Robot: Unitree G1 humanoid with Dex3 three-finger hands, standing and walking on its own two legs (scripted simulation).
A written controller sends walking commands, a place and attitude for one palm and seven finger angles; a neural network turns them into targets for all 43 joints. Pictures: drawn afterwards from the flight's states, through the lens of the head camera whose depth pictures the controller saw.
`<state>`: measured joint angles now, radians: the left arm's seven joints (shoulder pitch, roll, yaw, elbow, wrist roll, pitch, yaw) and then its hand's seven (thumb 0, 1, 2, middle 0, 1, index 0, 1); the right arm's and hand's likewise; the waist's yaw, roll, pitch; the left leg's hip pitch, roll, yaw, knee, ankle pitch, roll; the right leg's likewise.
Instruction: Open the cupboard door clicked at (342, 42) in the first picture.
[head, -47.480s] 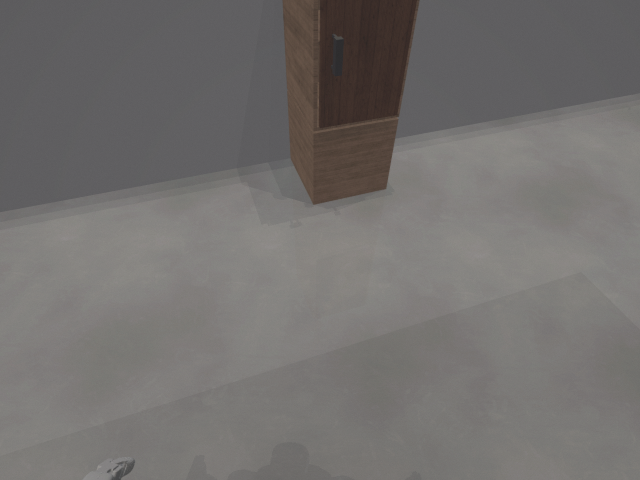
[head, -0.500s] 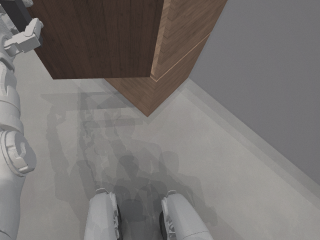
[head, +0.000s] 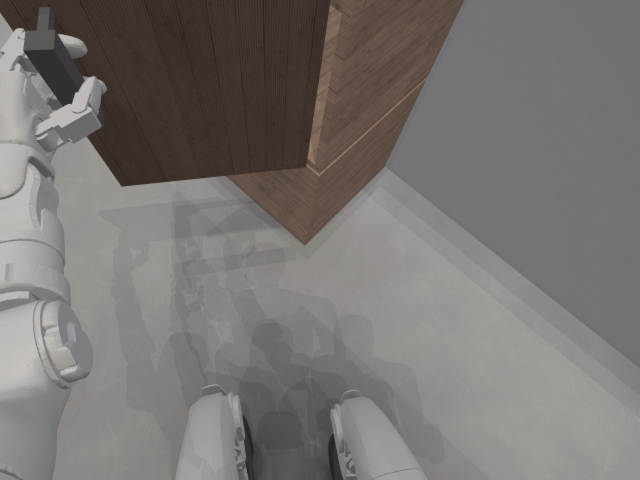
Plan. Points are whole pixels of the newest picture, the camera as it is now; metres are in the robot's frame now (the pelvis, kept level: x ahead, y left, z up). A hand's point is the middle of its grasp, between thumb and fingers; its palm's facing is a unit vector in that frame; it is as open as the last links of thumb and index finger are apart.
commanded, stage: pull the door open along its arc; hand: left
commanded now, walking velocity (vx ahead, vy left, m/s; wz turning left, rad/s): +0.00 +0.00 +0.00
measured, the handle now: (70, 72) +0.58 +0.24 +0.07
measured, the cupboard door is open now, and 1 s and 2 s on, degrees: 53 97 100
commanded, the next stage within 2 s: open thumb and fingers to let go in 0.78 s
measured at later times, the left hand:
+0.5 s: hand (159, 202) +0.41 +0.14 +0.07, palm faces +0.48 -0.88 +0.00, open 6.6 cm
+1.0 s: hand (228, 248) +0.36 +0.07 +0.07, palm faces +0.45 -0.89 +0.00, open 6.6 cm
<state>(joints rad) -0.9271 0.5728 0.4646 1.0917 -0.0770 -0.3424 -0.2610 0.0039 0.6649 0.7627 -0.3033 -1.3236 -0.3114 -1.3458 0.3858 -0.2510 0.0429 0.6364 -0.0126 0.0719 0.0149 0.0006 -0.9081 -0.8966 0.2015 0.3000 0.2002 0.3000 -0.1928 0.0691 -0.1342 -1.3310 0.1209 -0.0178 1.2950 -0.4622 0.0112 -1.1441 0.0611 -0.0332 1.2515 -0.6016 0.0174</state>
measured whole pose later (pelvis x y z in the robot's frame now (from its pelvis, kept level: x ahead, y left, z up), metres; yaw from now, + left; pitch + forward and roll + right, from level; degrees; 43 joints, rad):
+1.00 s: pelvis +0.01 -0.04 +0.03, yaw +6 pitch +18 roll +0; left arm -0.22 -0.09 -0.06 0.55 0.10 -0.50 0.58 -0.02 0.61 0.75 -0.34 -1.33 -0.31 -1.32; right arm 0.19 -0.19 -0.03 0.65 -0.09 0.05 0.02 0.01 -0.91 -0.90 0.20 0.30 0.20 0.30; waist -0.03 0.03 -0.17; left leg -1.03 0.06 -0.03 1.14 -0.42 -0.04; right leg -0.87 0.01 -0.06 1.19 -0.64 -0.04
